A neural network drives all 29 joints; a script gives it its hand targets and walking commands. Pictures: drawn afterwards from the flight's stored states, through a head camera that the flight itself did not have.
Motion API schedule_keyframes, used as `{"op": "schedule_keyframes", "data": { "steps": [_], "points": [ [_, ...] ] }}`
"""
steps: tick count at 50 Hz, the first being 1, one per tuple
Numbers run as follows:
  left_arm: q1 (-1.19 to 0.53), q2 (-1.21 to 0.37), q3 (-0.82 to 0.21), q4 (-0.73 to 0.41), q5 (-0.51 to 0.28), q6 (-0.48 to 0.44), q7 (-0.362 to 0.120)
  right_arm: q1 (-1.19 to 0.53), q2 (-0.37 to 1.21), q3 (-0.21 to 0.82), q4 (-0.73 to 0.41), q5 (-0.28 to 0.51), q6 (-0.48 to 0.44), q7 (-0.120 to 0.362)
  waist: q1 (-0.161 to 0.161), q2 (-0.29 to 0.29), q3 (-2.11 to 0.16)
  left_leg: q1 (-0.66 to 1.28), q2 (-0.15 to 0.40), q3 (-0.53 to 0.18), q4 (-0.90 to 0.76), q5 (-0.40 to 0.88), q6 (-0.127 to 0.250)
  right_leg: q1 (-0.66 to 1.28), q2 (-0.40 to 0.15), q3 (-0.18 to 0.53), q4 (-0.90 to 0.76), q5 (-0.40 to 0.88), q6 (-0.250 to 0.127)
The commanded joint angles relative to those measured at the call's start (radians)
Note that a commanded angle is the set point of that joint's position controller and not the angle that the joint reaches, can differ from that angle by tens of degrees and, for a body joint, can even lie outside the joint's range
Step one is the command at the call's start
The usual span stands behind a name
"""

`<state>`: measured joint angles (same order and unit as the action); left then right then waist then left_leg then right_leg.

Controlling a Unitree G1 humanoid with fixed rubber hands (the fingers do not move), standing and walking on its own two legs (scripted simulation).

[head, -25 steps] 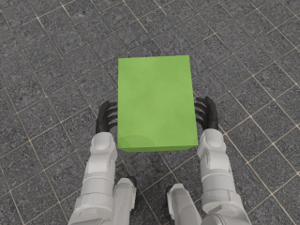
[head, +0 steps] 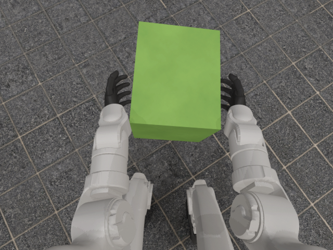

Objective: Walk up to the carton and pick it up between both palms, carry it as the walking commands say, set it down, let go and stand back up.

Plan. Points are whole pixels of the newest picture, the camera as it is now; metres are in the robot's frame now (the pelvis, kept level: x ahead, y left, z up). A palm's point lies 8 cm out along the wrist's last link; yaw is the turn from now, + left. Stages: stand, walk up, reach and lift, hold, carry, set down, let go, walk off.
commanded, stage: set down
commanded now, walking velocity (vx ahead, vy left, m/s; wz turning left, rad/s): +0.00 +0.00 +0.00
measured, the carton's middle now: (172, 89) +0.53 +0.01 -0.16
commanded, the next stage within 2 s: none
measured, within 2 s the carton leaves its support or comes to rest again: neither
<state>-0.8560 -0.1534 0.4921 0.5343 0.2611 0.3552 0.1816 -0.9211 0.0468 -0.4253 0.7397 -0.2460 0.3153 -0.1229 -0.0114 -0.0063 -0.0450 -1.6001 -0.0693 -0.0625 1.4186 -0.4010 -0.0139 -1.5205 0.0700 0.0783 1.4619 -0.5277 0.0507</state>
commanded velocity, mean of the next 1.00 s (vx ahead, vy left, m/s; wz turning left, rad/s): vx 0.00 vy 0.00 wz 0.00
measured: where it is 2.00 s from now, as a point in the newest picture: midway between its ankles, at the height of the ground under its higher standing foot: (167, 220)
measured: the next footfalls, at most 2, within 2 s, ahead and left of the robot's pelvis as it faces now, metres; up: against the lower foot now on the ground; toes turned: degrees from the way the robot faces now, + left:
none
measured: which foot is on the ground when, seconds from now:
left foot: down 0.00-1.00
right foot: down 0.00-1.00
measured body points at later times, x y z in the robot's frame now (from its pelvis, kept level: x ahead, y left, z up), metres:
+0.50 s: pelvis +0.00 +0.00 -0.06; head +0.29 +0.01 +0.29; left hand +0.47 +0.14 -0.17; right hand +0.47 -0.15 -0.17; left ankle +0.11 +0.11 -0.56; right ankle +0.07 -0.14 -0.56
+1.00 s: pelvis -0.02 +0.00 -0.12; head +0.35 +0.02 +0.13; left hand +0.52 +0.13 -0.28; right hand +0.50 -0.16 -0.28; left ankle +0.11 +0.11 -0.56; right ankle +0.07 -0.14 -0.56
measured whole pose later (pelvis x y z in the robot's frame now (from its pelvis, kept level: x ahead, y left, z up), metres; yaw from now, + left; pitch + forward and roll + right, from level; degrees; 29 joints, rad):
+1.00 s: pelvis -0.02 +0.00 -0.12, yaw -1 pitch +38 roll -3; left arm -1.26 0.08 0.30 0.61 0.16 0.31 0.21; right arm -1.20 -0.04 -0.43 0.55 -0.12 0.29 -0.17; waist -0.01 -0.01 0.33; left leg -2.02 -0.08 -0.06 1.82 -0.47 -0.01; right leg -1.92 0.10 0.06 1.87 -0.62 0.08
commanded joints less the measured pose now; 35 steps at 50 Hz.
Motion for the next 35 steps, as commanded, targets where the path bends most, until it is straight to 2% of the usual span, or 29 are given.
{"op": "schedule_keyframes", "data": {
  "steps": [1,4,5,9,10,15,16,17,18,19,22,23,24,26,27,28,32,34,35],
  "points": [
    [-0.644,-0.905,-0.672,0.122,-0.112,-0.061,-0.349,-0.614,0.962,0.448,-0.037,0.134,-0.076,0.357,-0.045,0.066,-1.015,0.683,-0.071,0.034,-0.046,0.322,-0.001,0.056,0.113,-0.11,-0.125,0.285,-0.039],
    [-0.602,-0.906,-0.742,0.065,-0.16,-0.097,-0.342,-0.643,0.965,0.546,-0.168,0.196,-0.118,0.329,-0.026,0.043,-1.221,0.695,-0.078,0.034,0.012,0.53,-0.001,0.125,0.121,-0.102,-0.077,0.469,-0.027],
    [-0.605,-0.894,-0.763,0.041,-0.175,-0.106,-0.338,-0.638,0.967,0.57,-0.18,0.21,-0.124,0.32,-0.031,0.03,-1.282,0.701,-0.081,0.031,0.03,0.58,0.0,0.136,0.123,-0.103,-0.064,0.508,-0.02],
    [-0.656,-0.822,-0.779,-0.032,-0.195,-0.127,-0.315,-0.624,0.985,0.622,-0.151,0.239,-0.114,0.3,-0.003,0.016,-1.366,0.681,-0.086,0.031,0.059,0.593,0.005,0.11,0.133,-0.103,-0.021,0.507,-0.004],
    [-0.684,-0.811,-0.787,-0.057,-0.206,-0.131,-0.312,-0.631,0.988,0.635,-0.148,0.247,-0.109,0.297,0.002,0.011,-1.376,0.669,-0.088,0.034,0.066,0.573,0.006,0.111,0.133,-0.103,-0.013,0.5,0.0],
    [-0.807,-0.783,-0.823,-0.109,-0.243,-0.128,-0.293,-0.653,0.965,0.631,-0.118,0.254,-0.09,0.285,-0.015,0.03,-1.34,0.646,-0.09,0.045,0.096,0.475,-0.003,0.05,0.133,-0.111,0.027,0.405,-0.003],
    [-0.843,-0.776,-0.824,-0.121,-0.251,-0.126,-0.29,-0.679,0.952,0.632,-0.129,0.261,-0.09,0.283,-0.009,0.038,-1.34,0.645,-0.091,0.047,0.102,0.452,-0.004,0.037,0.132,-0.112,0.039,0.382,-0.006],
    [-0.851,-0.768,-0.819,-0.105,-0.255,-0.123,-0.286,-0.698,0.944,0.626,-0.13,0.263,-0.088,0.28,-0.015,0.038,-1.314,0.634,-0.089,0.048,0.107,0.427,-0.004,0.013,0.13,-0.115,0.045,0.355,-0.005],
    [-0.871,-0.763,-0.811,-0.104,-0.256,-0.122,-0.283,-0.728,0.94,0.627,-0.134,0.271,-0.088,0.278,-0.002,0.039,-1.306,0.618,-0.09,0.053,0.113,0.399,-0.003,0.009,0.128,-0.114,0.055,0.334,-0.006],
    [-0.891,-0.759,-0.807,-0.095,-0.262,-0.12,-0.279,-0.753,0.927,0.617,-0.129,0.271,-0.088,0.275,-0.008,0.03,-1.279,0.592,-0.091,0.055,0.119,0.367,-0.004,-0.001,0.126,-0.118,0.06,0.308,-0.008],
    [-0.903,-0.749,-0.755,0.011,-0.243,-0.109,-0.277,-0.805,0.894,0.559,-0.081,0.245,-0.084,0.272,-0.005,0.025,-1.127,0.499,-0.087,0.059,0.121,0.24,-0.002,-0.077,0.121,-0.124,0.074,0.201,-0.012],
    [-0.898,-0.741,-0.723,0.055,-0.225,-0.104,-0.277,-0.834,0.88,0.546,-0.068,0.24,-0.082,0.272,0.009,0.027,-1.07,0.457,-0.086,0.066,0.124,0.193,-0.001,-0.096,0.12,-0.121,0.074,0.159,-0.014],
    [-0.905,-0.736,-0.7,0.096,-0.21,-0.099,-0.278,-0.846,0.867,0.516,-0.042,0.223,-0.078,0.271,0.0,0.023,-1.009,0.423,-0.083,0.062,0.121,0.136,0.0,-0.128,0.117,-0.127,0.078,0.112,-0.015],
    [-0.912,-0.724,-0.642,0.161,-0.178,-0.085,-0.28,-0.899,0.83,0.478,-0.033,0.2,-0.075,0.272,0.008,0.023,-0.947,0.381,-0.082,0.07,0.127,0.065,-0.002,-0.157,0.115,-0.133,0.086,0.049,-0.02],
    [-0.917,-0.718,-0.621,0.193,-0.164,-0.077,-0.281,-0.909,0.81,0.454,-0.019,0.187,-0.073,0.271,-0.004,0.028,-0.912,0.366,-0.081,0.066,0.126,0.029,-0.004,-0.18,0.114,-0.141,0.093,0.023,-0.022],
    [-0.911,-0.717,-0.599,0.222,-0.15,-0.07,-0.282,-0.94,0.79,0.445,-0.036,0.185,-0.076,0.272,0.006,0.042,-0.906,0.363,-0.081,0.068,0.131,0.016,-0.007,-0.183,0.113,-0.144,0.099,0.012,-0.025],
    [-0.916,-0.717,-0.553,0.269,-0.125,-0.052,-0.29,-1.009,0.746,0.417,-0.067,0.188,-0.077,0.276,0.006,0.059,-0.91,0.371,-0.08,0.06,0.156,-0.005,-0.009,-0.207,0.109,-0.155,0.126,0.0,-0.03],
    [-0.96,-0.704,-0.576,0.22,-0.142,-0.058,-0.292,-1.026,0.745,0.424,-0.093,0.2,-0.076,0.277,-0.009,0.052,-0.983,0.398,-0.08,0.057,0.187,0.044,-0.01,-0.199,0.11,-0.164,0.15,0.041,-0.027],
    [-0.989,-0.701,-0.597,0.184,-0.155,-0.061,-0.292,-1.028,0.748,0.433,-0.11,0.214,-0.076,0.279,-0.009,0.071,-1.041,0.433,-0.08,0.058,0.206,0.083,-0.01,-0.199,0.113,-0.164,0.164,0.067,-0.028]
  ]
}}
